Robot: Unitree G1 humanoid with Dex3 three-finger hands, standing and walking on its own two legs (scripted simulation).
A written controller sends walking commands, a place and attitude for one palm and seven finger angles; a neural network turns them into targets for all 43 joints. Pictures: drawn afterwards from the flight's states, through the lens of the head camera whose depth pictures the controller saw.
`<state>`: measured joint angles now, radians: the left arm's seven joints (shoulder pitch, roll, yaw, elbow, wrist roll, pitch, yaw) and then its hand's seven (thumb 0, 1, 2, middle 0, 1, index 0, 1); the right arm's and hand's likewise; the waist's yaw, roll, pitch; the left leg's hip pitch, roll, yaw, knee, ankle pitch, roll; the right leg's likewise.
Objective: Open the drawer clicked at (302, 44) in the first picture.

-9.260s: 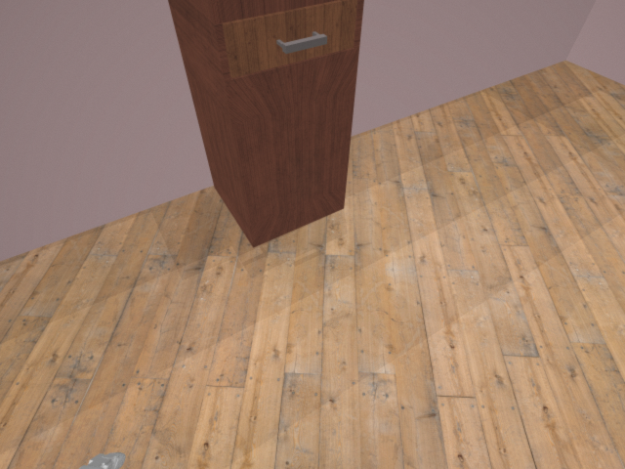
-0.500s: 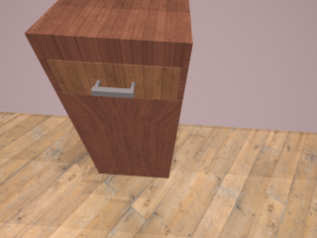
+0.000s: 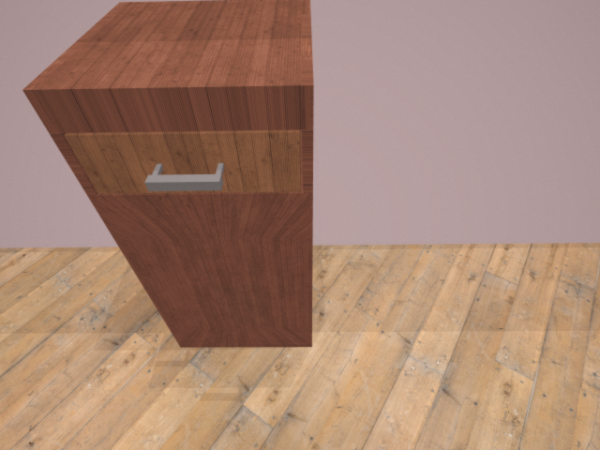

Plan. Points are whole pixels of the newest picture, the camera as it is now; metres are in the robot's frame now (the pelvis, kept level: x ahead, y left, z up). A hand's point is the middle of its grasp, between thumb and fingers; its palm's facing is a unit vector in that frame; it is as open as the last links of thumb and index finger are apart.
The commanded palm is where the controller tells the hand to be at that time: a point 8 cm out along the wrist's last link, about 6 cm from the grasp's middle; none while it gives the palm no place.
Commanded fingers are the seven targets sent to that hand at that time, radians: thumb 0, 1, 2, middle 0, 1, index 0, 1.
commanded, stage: come to a stop and stand still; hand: left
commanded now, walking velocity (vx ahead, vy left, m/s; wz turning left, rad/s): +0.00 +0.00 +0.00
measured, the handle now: (187, 175) +0.57 +0.23 +0.05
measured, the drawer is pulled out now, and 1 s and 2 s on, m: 0.00 0.00 0.00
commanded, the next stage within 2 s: look again from close up in 0.62 s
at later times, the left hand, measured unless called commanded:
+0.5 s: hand out of the picture +0.03 +0.16 -0.16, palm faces +0.02 -0.98 -0.19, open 7.4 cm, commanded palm none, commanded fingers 0.00 0.90 0.90 -0.20 -0.30 -0.20 -0.30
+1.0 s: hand out of the picture +0.06 +0.17 -0.16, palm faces +0.02 -0.97 -0.22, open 7.4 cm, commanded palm none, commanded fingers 0.00 0.90 0.90 -0.20 -0.30 -0.20 -0.30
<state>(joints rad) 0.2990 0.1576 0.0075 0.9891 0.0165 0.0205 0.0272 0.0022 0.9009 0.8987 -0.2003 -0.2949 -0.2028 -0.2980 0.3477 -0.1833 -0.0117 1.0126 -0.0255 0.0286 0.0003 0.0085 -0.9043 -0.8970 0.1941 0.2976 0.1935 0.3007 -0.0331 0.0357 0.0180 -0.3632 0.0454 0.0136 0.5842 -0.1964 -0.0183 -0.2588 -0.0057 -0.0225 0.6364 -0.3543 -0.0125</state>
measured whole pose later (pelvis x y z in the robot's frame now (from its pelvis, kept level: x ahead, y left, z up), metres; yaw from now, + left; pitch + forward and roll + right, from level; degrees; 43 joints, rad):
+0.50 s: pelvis +0.03 -0.01 +0.01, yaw -1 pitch -1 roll +1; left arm 0.30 0.13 0.00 1.10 0.02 -0.01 0.03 0.00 0.90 0.90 -0.20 -0.29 -0.20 -0.30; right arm 0.25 -0.17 0.00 1.11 -0.01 -0.01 -0.02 0.02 -0.92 -0.90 0.20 0.30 0.19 0.30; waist 0.00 0.01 0.03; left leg -0.27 0.06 0.03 0.49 -0.20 -0.04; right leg -0.16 0.01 -0.01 0.52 -0.34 -0.02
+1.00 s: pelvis +0.06 -0.01 +0.01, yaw -1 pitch -1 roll +1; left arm 0.28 0.16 0.01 1.10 0.02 -0.01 0.03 0.00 0.90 0.90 -0.20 -0.29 -0.20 -0.30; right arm 0.22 -0.18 0.01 1.12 -0.01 -0.01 -0.02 0.01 -0.91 -0.90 0.20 0.30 0.19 0.30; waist 0.01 0.00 0.03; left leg -0.23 0.05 0.03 0.46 -0.22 -0.05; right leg -0.12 0.00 -0.01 0.49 -0.36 -0.02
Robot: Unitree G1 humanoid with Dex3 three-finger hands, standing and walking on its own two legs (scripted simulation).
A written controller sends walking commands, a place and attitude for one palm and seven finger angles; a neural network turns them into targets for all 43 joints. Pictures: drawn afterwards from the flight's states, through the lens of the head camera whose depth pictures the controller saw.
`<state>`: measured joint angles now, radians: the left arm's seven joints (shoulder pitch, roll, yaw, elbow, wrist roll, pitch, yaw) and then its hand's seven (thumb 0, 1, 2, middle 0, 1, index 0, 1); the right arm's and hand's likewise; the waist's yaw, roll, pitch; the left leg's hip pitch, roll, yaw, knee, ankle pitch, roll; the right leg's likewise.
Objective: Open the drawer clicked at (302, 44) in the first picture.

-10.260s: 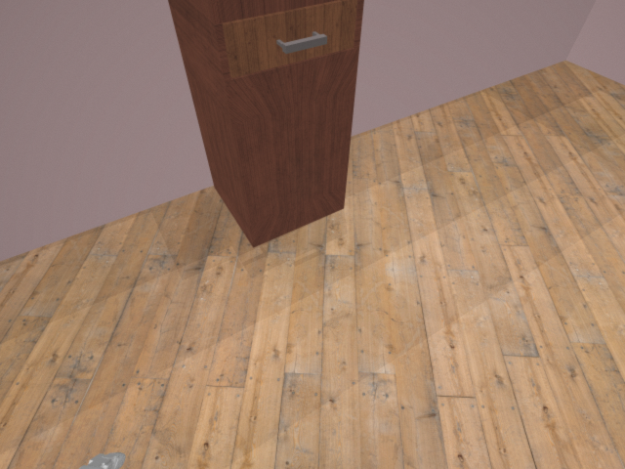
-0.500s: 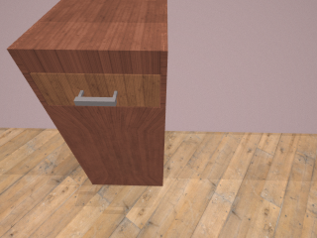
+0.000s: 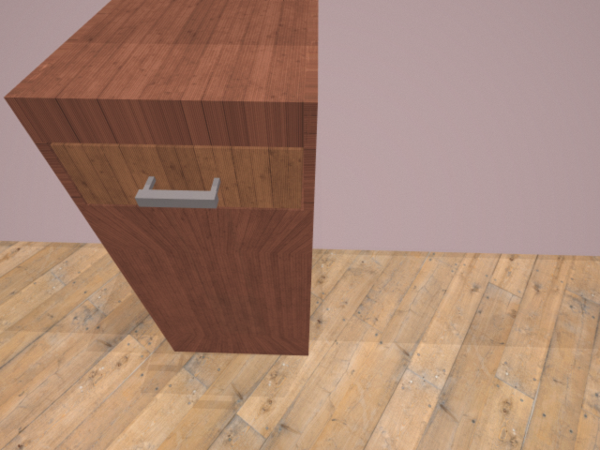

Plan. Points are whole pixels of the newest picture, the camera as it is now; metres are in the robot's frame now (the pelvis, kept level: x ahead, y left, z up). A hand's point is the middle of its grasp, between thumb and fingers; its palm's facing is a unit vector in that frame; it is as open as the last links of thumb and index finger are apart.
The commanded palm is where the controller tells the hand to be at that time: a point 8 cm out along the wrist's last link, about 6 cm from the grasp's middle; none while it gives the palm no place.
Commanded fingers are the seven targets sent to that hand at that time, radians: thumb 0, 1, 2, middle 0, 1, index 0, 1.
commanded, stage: look again from close up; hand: left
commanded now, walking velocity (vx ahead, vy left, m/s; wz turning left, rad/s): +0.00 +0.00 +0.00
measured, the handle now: (180, 190) +0.51 +0.25 +0.04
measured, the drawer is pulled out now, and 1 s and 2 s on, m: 0.00 0.00 0.00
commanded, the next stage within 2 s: raise the hand with hooked fingers in 0.18 s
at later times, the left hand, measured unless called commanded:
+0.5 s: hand (138, 413) +0.17 +0.23 -0.04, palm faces -0.03 -0.49 -0.87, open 7.6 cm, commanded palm +0.12 +0.23 -0.03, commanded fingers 0.00 0.62 0.78 -0.22 -0.48 -0.22 -0.48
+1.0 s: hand (115, 385) +0.19 +0.25 +0.01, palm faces +0.08 -0.12 -0.99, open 10.4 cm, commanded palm +0.16 +0.24 +0.07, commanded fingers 0.00 0.04 0.53 -0.26 -0.86 -0.26 -0.86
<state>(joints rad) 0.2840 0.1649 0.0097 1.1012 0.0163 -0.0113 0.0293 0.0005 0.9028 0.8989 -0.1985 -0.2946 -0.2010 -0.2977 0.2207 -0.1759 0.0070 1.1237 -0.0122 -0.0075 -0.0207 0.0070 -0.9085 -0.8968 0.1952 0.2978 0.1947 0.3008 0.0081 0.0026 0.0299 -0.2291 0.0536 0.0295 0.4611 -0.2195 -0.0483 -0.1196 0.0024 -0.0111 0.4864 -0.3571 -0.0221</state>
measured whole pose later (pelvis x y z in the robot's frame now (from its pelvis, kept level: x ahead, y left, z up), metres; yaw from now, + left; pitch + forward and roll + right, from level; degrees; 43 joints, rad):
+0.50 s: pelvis -0.02 +0.00 -0.02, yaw +0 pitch +6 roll +2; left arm 0.39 0.29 -0.05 0.11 0.61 0.02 0.33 0.02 0.84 0.86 -0.21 -0.35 -0.21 -0.35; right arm 0.20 -0.25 -0.04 0.75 -0.02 -0.17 -0.06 0.01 -0.91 -0.90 0.20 0.30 0.20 0.30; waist 0.01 0.06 -0.10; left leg -0.48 0.04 0.05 0.65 -0.27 -0.03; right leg -0.40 -0.02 0.00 0.73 -0.44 -0.02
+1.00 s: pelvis -0.05 +0.01 -0.03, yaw +1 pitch +4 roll +0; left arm 0.20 0.35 -0.10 -0.02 0.99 0.10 0.28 0.00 0.24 0.62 -0.27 -0.71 -0.27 -0.71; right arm 0.09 -0.18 0.04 0.60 -0.05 0.09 -0.02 0.01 -0.90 -0.90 0.20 0.30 0.20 0.30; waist 0.08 0.07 -0.06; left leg -0.54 0.04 0.01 0.75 -0.28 -0.02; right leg -0.43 -0.01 -0.03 0.79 -0.43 -0.01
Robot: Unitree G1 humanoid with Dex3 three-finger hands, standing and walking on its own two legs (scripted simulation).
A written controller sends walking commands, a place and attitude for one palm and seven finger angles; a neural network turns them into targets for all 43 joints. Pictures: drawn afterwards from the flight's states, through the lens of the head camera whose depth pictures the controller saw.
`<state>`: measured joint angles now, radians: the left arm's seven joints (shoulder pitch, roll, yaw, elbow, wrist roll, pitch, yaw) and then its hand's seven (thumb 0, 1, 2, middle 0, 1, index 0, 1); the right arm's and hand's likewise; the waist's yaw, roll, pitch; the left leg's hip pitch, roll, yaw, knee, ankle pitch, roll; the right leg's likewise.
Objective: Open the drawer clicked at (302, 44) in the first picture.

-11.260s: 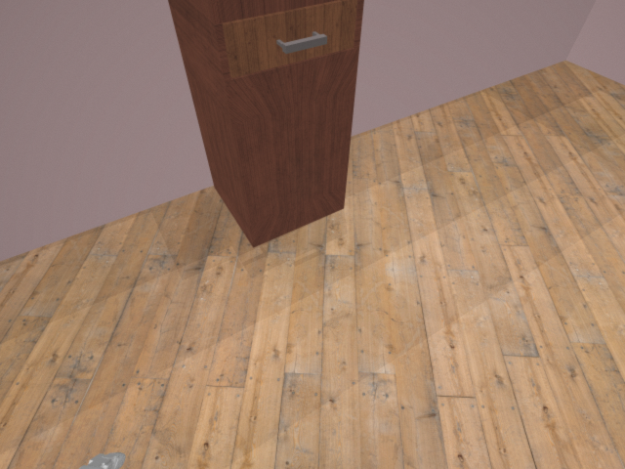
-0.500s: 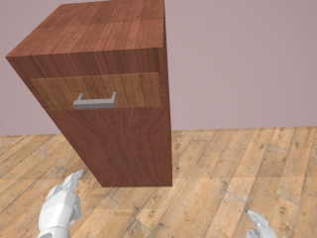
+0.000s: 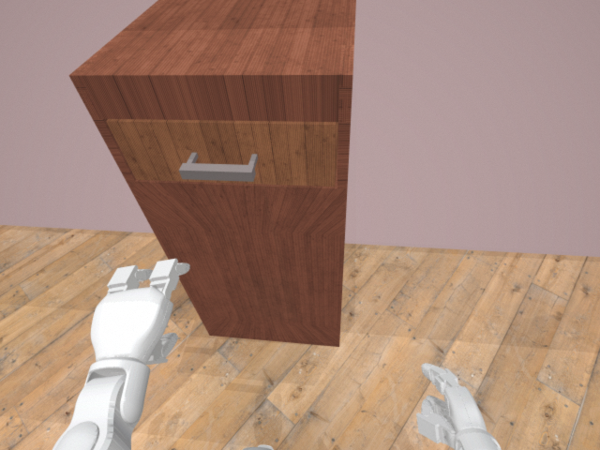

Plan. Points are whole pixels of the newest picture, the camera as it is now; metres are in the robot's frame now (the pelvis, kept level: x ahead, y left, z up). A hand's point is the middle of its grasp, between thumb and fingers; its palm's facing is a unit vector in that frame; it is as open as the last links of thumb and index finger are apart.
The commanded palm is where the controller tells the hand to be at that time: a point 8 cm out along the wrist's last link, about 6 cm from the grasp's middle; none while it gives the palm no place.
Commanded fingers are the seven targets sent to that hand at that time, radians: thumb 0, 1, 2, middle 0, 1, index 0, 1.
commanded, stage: raise the hand with hooked fingers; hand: left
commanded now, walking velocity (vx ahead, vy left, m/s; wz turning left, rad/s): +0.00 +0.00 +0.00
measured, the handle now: (220, 165) +0.56 +0.22 +0.07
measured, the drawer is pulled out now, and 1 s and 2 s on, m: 0.00 0.00 0.00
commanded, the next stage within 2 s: move the hooked fingers above the handle in 1.18 s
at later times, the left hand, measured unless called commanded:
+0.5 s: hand (131, 259) +0.30 +0.25 +0.13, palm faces +0.13 -0.09 -0.99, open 13.2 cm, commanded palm +0.27 +0.25 +0.19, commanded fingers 0.00 -0.50 0.30 -0.30 -1.20 -0.30 -1.20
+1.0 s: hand (122, 216) +0.33 +0.26 +0.17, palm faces +0.05 -0.08 -1.00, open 13.9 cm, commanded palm +0.29 +0.25 +0.24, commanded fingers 0.00 -0.50 0.30 -0.30 -1.20 -0.30 -1.20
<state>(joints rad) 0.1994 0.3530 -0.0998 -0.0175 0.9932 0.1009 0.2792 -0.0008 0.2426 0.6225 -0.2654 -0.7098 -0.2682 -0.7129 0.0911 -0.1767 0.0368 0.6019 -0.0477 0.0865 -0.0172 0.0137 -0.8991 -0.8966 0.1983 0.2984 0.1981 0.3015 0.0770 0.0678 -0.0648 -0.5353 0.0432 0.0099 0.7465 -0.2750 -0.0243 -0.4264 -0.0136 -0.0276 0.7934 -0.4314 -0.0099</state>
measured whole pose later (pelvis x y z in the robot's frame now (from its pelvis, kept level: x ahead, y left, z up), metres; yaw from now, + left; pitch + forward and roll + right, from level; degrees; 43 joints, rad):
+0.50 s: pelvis +0.01 +0.02 +0.02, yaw +0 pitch -1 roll +0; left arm 0.01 0.45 -0.08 -0.07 0.93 0.11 0.11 0.00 -0.33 0.37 -0.31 -1.08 -0.31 -1.09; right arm 0.08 -0.24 0.00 0.63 0.00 0.10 -0.03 0.01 -0.90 -0.90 0.20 0.30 0.19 0.30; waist 0.08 0.08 0.00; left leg -0.32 0.01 0.04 0.52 -0.19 0.01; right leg -0.22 -0.04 -0.01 0.55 -0.33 0.03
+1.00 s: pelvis +0.02 +0.01 +0.03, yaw +1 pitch -1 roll +0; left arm -0.15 0.55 0.01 -0.05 0.82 0.05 -0.12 0.00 -0.50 0.30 -0.32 -1.20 -0.32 -1.20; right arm 0.10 -0.29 0.01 0.65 0.01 0.12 -0.01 0.01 -0.90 -0.90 0.20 0.30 0.20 0.30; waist 0.08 0.11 0.02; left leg -0.27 0.02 0.01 0.43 -0.15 -0.01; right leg -0.16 -0.03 -0.04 0.46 -0.29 0.01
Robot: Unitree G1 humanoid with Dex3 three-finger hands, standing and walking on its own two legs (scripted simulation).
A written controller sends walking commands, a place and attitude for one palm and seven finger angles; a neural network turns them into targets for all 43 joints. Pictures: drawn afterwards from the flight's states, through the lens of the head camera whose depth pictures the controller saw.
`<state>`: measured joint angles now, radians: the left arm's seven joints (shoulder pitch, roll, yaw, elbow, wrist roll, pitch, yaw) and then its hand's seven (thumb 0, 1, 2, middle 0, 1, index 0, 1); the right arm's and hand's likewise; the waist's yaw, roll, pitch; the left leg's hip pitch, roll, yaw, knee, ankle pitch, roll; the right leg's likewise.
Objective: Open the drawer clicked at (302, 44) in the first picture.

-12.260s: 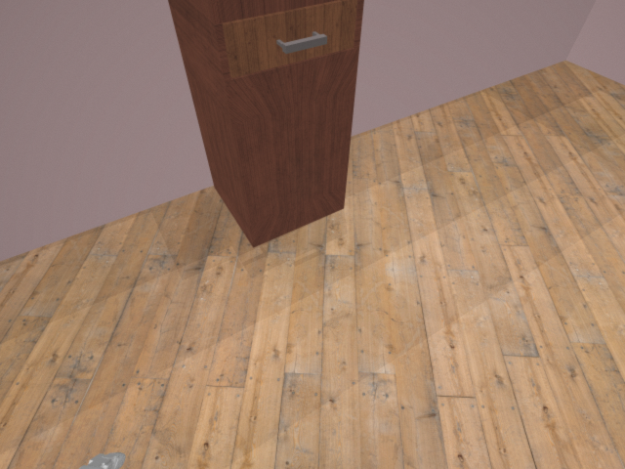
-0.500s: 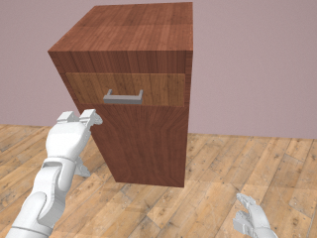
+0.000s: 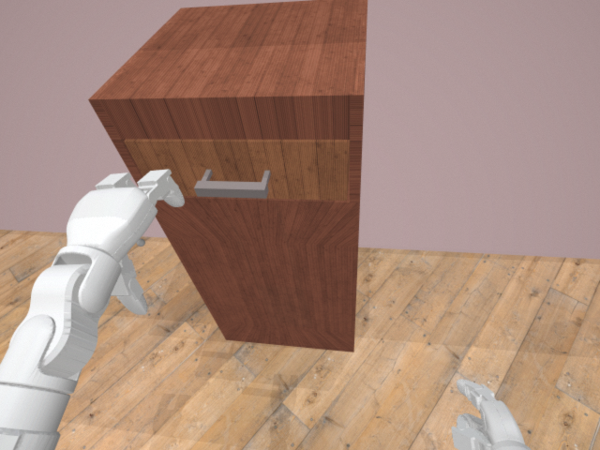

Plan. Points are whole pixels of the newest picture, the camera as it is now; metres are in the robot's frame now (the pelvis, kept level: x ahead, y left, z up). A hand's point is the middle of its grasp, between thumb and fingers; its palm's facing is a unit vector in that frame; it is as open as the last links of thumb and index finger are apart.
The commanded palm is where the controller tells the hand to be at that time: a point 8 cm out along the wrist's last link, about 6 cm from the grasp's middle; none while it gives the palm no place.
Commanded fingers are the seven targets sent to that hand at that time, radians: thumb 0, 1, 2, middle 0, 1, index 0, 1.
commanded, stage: raise the hand with hooked fingers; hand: left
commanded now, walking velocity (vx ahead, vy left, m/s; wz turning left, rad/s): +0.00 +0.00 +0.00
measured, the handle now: (234, 182) +0.55 +0.21 +0.04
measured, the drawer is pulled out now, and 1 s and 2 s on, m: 0.00 0.00 0.00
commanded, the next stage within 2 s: move the hooked fingers above the handle in 0.18 s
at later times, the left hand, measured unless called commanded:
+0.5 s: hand (158, 239) +0.33 +0.23 +0.13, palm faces +0.05 -0.08 -1.00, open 13.9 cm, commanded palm +0.31 +0.24 +0.20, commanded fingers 0.00 -0.50 0.30 -0.30 -1.20 -0.30 -1.20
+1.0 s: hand (181, 214) +0.38 +0.22 +0.12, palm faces +0.05 -0.07 -1.00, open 13.9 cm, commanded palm +0.37 +0.23 +0.18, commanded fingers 0.00 -0.50 0.30 -0.30 -1.20 -0.30 -1.20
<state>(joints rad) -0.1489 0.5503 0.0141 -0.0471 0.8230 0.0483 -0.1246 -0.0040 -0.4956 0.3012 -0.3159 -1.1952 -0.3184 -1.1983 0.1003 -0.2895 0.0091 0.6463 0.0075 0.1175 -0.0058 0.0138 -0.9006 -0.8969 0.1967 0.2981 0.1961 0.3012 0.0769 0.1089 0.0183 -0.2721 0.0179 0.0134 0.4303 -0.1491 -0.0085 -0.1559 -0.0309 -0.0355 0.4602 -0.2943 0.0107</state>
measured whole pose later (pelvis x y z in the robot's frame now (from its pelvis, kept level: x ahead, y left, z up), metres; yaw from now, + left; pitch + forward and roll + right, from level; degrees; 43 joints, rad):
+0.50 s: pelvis +0.00 +0.00 +0.00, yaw +0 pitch +0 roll +0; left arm -0.25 0.52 -0.07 0.07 0.87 0.04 -0.08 0.00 -0.50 0.30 -0.32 -1.20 -0.32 -1.20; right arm 0.08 -0.26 0.02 0.65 0.02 0.12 -0.02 0.01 -0.90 -0.90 0.20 0.30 0.20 0.30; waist 0.08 0.10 0.01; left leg -0.30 0.01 0.01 0.45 -0.15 0.00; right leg -0.18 -0.04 -0.04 0.48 -0.30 0.01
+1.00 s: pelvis +0.01 +0.00 +0.00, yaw -1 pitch +3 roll +0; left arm -0.39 0.51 -0.07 0.28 0.90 -0.01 -0.01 0.00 -0.50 0.30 -0.32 -1.20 -0.32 -1.20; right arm 0.19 -0.28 -0.03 0.68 0.03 0.14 -0.02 0.01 -0.90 -0.90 0.20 0.30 0.19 0.30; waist 0.03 0.08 -0.02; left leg -0.36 0.02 0.03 0.49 -0.18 0.00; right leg -0.25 -0.03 -0.02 0.51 -0.32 0.01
